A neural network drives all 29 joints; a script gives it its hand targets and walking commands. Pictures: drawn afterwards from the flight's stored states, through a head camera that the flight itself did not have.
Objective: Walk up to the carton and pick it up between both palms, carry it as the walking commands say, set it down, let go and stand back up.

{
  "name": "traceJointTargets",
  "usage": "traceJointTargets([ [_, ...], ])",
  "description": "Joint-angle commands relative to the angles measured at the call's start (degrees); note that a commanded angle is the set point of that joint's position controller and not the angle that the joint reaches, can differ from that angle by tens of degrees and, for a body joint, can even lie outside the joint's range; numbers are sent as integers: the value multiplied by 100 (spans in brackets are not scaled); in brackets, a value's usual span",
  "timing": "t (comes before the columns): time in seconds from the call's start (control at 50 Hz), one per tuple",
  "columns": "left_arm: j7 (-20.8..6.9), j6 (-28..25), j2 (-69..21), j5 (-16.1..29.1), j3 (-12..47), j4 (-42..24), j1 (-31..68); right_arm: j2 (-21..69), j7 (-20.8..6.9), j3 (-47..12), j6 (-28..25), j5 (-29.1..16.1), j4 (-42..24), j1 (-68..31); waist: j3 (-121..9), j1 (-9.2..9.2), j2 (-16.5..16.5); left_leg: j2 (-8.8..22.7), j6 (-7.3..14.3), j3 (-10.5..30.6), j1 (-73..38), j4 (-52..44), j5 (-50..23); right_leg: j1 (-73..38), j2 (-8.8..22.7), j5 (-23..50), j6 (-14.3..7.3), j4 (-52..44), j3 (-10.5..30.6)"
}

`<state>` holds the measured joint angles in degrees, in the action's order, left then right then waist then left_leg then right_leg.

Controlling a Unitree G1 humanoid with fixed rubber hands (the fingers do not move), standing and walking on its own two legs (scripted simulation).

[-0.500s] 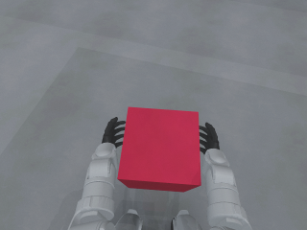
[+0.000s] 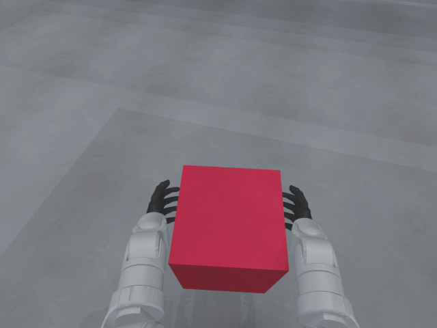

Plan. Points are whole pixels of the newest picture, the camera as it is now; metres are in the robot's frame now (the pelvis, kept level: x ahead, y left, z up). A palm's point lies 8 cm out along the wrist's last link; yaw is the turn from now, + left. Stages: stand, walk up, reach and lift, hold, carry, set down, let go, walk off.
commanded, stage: reach and lift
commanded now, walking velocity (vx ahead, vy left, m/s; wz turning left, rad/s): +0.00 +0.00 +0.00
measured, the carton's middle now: (227, 234) +0.32 +0.00 -0.08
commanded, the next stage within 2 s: hold in 1.50 s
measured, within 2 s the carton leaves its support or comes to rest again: neither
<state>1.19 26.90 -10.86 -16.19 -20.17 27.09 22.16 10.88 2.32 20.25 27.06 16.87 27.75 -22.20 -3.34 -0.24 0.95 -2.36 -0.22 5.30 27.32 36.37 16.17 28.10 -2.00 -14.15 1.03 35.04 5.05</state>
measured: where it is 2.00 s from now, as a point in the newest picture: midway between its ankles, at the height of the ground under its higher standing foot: outside the picture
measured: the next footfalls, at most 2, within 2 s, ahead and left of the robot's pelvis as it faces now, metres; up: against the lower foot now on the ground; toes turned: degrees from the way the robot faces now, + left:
none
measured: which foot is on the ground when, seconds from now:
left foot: down 0.00-1.00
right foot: down 0.00-1.00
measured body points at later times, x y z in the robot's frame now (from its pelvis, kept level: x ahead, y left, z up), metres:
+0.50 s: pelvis +0.01 +0.00 +0.02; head -0.02 -0.01 +0.47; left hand +0.32 +0.15 +0.05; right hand +0.32 -0.14 +0.05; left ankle +0.02 +0.12 -0.72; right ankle +0.04 -0.13 -0.72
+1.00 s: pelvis +0.01 +0.00 +0.02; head -0.03 -0.01 +0.47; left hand +0.32 +0.14 +0.06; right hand +0.32 -0.14 +0.05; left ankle +0.02 +0.12 -0.72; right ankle +0.04 -0.13 -0.72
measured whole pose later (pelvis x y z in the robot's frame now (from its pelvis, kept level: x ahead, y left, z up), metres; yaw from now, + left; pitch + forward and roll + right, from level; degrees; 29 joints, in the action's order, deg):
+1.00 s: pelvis +0.01 +0.00 +0.02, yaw +0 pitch -6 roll +0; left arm 1.3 42.1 -10.2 -16.1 -15.6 18.8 20.3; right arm 10.3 1.5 15.8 42.7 17.6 19.7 -20.6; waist 1.0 0.1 1.2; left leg -2.1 -0.1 5.5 6.1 24.0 12.2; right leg 7.1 -1.2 -10.6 0.9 23.3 5.2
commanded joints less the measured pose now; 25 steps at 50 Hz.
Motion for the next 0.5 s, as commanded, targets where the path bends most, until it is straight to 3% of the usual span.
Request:
traceJointTargets([
  [0.0,-1491,70,-5727,1121,3581,12,3124,5843,-1532,-3639,63,-1231,-111,-2992,-2413,2,-79,-298,53,-114,-1186,-746,-1430,-2078,-350,1374,-24,-548,-147],
  [0.08,-1487,252,-5730,1183,3615,-189,2969,5807,-1519,-3606,254,-1232,-159,-2676,-2103,79,-28,-290,33,-121,-1422,-926,-1537,-2265,-334,1503,-35,-735,-149],
  [0.26,-1508,651,-5710,1533,3965,-923,2813,5853,-1487,-4024,664,-1616,-958,-2717,-2027,49,-87,-306,7,-117,-1950,-1231,-1830,-2862,-285,1939,17,-1073,-139],
  [0.48,-1491,1194,-5517,1615,3988,-1219,2885,5688,-1526,-3916,1211,-1658,-1123,-2752,-1343,58,-41,-259,-22,-61,-2170,-1674,-1203,-3037,-249,1260,-30,-1486,-160],
])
